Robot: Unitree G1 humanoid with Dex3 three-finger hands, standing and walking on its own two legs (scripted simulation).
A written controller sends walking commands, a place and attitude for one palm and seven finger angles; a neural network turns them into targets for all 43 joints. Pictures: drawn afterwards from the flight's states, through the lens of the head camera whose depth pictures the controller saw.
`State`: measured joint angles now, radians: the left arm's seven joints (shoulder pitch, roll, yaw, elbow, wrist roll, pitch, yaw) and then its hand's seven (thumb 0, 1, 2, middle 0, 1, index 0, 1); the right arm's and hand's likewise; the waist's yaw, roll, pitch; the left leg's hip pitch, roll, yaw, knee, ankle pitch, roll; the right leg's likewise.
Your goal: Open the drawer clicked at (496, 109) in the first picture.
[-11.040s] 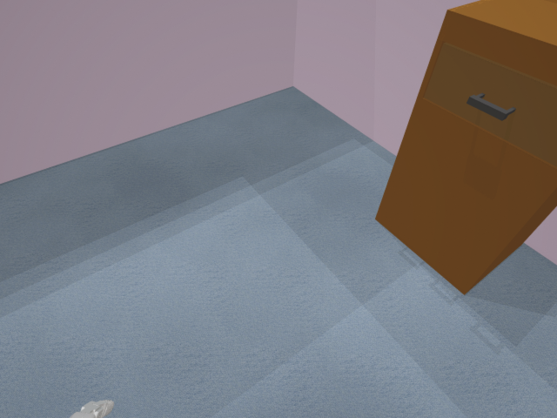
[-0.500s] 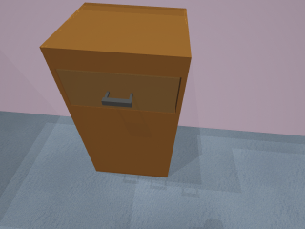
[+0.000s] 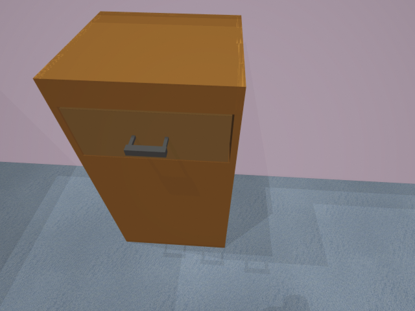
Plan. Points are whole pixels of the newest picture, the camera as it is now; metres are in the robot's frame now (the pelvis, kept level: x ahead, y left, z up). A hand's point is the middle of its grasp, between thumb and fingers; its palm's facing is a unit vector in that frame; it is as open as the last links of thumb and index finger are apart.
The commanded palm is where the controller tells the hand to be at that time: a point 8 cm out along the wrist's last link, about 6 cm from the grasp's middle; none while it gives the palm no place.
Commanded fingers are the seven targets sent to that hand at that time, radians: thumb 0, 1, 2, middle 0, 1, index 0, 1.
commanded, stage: come to a stop and stand still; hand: left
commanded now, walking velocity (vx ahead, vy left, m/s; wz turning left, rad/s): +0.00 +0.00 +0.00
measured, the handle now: (147, 145) +0.52 +0.20 -0.02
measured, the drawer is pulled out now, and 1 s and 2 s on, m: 0.00 0.00 0.00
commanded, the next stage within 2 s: look again from close up in 0.34 s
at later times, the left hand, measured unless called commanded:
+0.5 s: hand out of the picture +0.00 +0.15 -0.17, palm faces +0.03 -0.98 -0.17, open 7.3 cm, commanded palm none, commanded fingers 0.00 0.90 0.90 -0.20 -0.30 -0.20 -0.30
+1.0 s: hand out of the picture -0.01 +0.14 -0.17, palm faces +0.05 -0.98 -0.17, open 7.4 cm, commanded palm +0.10 +0.19 -0.07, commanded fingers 0.00 0.88 0.89 -0.20 -0.31 -0.20 -0.31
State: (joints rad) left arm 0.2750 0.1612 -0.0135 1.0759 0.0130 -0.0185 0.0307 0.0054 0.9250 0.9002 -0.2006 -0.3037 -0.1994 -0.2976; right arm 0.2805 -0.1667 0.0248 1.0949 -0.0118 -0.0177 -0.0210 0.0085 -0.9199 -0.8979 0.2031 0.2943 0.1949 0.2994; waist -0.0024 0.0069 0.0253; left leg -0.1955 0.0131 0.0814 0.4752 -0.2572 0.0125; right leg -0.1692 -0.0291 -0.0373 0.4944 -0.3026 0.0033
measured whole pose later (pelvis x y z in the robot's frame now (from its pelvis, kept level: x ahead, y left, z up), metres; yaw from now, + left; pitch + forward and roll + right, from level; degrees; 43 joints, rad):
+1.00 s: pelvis +0.01 -0.02 +0.00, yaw +1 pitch -1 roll +1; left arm 0.31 0.13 -0.01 1.12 0.01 -0.02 0.03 0.00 0.91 0.90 -0.20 -0.30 -0.20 -0.30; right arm 0.28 -0.13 0.02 1.15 -0.01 -0.01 -0.04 0.01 -0.92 -0.90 0.20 0.29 0.19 0.30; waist 0.01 0.00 0.03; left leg -0.16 0.04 0.06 0.43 -0.25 -0.02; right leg -0.13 0.00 -0.06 0.45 -0.30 -0.03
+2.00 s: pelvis -0.02 -0.01 -0.02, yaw +0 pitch +4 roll +1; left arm 0.22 0.40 -0.06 -0.04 0.99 -0.03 0.28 0.00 -0.07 0.48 -0.29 -0.93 -0.29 -0.92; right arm 0.18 -0.25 -0.02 0.63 -0.05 0.10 -0.03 0.01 -0.91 -0.90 0.21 0.29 0.20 0.30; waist 0.07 0.06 -0.02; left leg -0.42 0.03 0.07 0.66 -0.30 0.00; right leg -0.40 -0.02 -0.04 0.70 -0.36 -0.02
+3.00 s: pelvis -0.02 -0.01 +0.00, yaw +2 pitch +2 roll +0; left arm -0.10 0.50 -0.01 0.07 0.90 -0.04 0.09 0.00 -0.49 0.30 -0.32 -1.20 -0.32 -1.20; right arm 0.13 -0.26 -0.02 0.65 0.01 0.14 -0.03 0.01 -0.91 -0.90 0.20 0.29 0.20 0.30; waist 0.09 0.09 0.01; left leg -0.29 0.01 0.05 0.47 -0.20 0.01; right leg -0.26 -0.03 -0.06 0.49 -0.27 -0.01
